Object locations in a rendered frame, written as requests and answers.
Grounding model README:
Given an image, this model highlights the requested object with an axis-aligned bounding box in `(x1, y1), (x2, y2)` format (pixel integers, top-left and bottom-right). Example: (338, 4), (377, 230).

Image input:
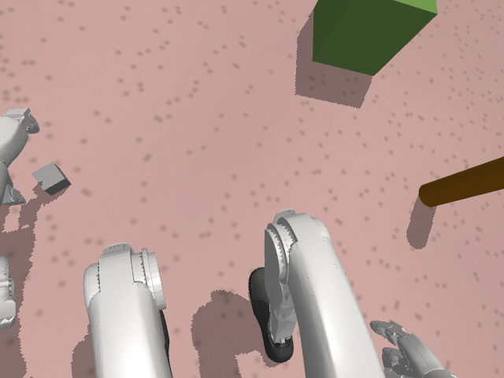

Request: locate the left robot arm
(0, 161), (16, 330)

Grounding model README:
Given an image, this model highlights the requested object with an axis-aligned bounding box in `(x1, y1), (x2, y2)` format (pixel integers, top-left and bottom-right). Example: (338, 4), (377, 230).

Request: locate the left robot hand
(0, 108), (39, 206)

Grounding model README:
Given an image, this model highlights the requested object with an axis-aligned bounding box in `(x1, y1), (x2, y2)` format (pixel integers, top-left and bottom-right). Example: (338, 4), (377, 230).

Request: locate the right robot hand
(370, 321), (445, 378)

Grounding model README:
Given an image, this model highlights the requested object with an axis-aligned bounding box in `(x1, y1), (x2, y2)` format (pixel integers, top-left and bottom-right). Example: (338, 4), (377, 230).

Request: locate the left robot foot
(159, 310), (172, 374)

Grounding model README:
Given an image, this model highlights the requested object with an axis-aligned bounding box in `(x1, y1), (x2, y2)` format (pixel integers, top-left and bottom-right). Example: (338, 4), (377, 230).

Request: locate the right robot foot
(249, 267), (294, 363)

